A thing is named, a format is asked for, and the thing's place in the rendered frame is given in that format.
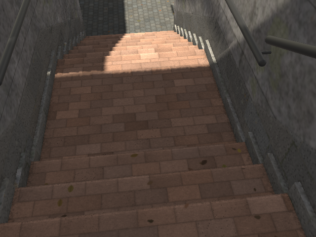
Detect stairs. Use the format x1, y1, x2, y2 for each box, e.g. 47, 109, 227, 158
63, 31, 199, 59
0, 141, 316, 237

